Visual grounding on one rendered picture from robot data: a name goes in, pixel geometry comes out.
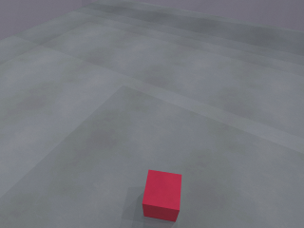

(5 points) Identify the carton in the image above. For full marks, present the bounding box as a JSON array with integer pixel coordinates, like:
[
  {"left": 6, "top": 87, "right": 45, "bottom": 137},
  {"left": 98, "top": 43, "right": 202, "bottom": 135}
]
[{"left": 142, "top": 169, "right": 182, "bottom": 222}]

